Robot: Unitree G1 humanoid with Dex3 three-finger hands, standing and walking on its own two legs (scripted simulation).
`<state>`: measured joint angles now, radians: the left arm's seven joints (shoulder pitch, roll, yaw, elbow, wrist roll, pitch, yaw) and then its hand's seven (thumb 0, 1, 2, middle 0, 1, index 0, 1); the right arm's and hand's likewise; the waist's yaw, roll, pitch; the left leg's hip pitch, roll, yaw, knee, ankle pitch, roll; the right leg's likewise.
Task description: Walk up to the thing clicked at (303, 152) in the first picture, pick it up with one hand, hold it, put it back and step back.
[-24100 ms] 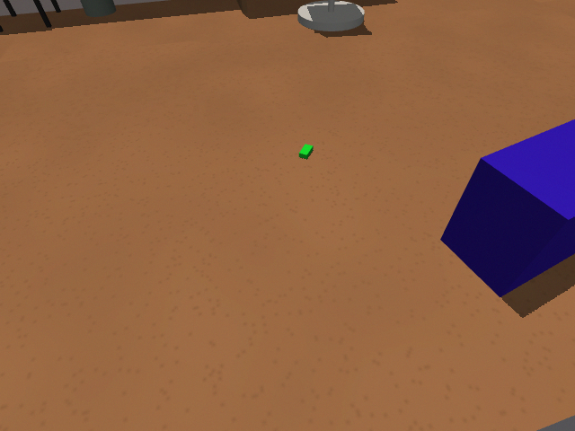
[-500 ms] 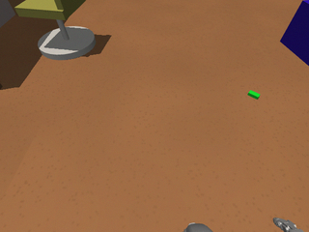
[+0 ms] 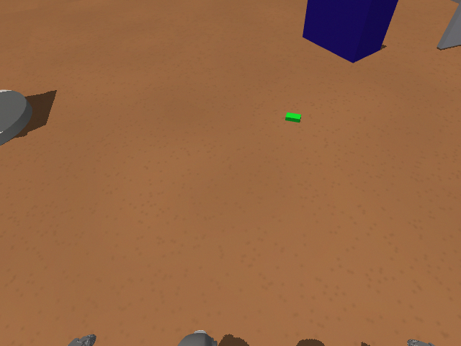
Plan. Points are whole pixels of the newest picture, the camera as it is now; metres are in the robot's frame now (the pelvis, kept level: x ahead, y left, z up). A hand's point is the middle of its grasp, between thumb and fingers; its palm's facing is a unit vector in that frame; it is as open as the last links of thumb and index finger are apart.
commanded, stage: walk up
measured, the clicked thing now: (293, 117) +1.50 -0.38 -0.73
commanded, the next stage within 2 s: stand in 1.40 s
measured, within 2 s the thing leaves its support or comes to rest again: neither
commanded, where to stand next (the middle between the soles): +0.06 +0.00 m, yaw -25 degrees
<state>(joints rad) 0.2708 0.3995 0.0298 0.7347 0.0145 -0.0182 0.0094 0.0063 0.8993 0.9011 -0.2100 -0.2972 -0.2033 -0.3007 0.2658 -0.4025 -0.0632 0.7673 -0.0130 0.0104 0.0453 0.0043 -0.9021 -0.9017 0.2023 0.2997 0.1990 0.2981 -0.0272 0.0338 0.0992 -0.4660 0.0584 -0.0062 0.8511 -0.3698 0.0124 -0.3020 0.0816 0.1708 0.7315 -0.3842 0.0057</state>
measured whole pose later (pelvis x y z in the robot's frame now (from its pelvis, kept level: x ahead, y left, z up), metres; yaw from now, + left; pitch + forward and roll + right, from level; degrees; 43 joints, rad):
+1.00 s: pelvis +0.00 +0.02 +0.00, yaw -25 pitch -2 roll +0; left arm 0.17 0.38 0.02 0.96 0.01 -0.03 0.01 0.01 0.90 0.90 -0.21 -0.30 -0.20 -0.30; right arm 0.18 -0.40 -0.02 0.96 -0.01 -0.01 0.02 0.00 -0.90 -0.90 0.20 0.30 0.20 0.30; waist -0.02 0.02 0.08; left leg -0.32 0.07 0.05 0.73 -0.36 -0.02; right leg -0.35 0.04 0.08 0.73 -0.34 0.00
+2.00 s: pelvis +0.02 +0.02 +0.03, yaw -25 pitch -2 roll +0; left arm 0.08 0.35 0.01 1.15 0.00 -0.01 -0.01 0.01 0.90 0.90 -0.21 -0.30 -0.20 -0.30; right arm 0.06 -0.34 -0.02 1.14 -0.01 -0.01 0.02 0.00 -0.90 -0.90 0.20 0.30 0.20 0.30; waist -0.02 0.00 0.06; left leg -0.11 0.04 0.08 0.33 -0.19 -0.02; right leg -0.14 0.01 0.09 0.34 -0.17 0.02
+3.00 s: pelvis +0.02 +0.02 +0.03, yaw -24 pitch -2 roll +0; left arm 0.10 0.35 0.00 1.13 0.01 -0.01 -0.01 0.01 0.90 0.90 -0.21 -0.30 -0.20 -0.30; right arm 0.11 -0.35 -0.01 1.14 -0.01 0.00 0.02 0.00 -0.90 -0.90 0.20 0.30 0.20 0.30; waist -0.02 -0.01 0.05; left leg -0.10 0.04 0.05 0.32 -0.19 -0.02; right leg -0.12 0.00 0.07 0.33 -0.17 0.02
